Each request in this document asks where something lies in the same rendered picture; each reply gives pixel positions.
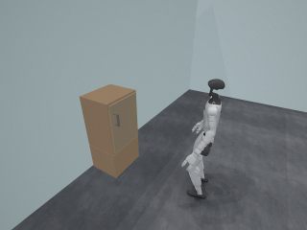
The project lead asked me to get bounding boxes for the handle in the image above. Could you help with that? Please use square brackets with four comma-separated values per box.
[113, 113, 120, 127]

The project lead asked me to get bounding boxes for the left robot upper arm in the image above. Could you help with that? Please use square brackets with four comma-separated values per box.
[205, 105, 218, 138]

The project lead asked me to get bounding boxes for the cupboard door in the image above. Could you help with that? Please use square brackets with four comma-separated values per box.
[108, 92, 138, 153]

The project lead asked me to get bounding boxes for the left robot thigh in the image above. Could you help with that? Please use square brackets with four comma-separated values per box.
[189, 144, 211, 174]

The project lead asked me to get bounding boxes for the robot left forearm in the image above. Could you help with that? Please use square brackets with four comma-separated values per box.
[192, 131, 214, 157]

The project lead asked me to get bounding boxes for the left robot hand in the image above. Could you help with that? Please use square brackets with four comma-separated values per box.
[181, 153, 198, 171]

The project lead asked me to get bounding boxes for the humanoid robot torso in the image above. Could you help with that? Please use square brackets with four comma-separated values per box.
[201, 100, 222, 148]

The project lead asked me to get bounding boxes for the right robot hand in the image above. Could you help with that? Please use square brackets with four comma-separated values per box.
[192, 122, 203, 134]

